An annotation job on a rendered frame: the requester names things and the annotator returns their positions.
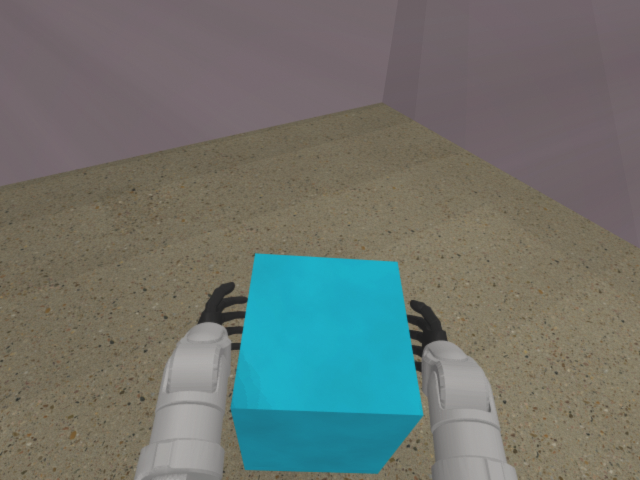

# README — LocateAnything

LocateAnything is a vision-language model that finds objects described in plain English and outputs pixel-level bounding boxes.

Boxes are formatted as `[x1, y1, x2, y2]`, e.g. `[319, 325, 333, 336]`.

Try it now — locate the right robot forearm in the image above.
[421, 340, 518, 480]

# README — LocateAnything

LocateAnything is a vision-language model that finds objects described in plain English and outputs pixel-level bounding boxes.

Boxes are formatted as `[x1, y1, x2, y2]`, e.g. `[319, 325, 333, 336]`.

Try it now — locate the robot right hand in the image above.
[407, 300, 448, 373]

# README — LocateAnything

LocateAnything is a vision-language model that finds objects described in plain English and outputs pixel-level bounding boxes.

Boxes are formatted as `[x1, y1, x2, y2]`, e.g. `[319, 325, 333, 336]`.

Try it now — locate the carton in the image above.
[231, 253, 423, 474]

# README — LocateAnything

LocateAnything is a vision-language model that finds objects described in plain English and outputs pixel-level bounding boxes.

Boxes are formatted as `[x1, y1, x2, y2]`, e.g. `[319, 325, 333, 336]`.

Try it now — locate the robot left hand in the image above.
[197, 282, 248, 350]

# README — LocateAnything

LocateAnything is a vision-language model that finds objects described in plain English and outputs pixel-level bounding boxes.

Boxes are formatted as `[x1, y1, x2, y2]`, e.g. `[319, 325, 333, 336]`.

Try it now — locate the left robot forearm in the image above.
[134, 322, 231, 480]

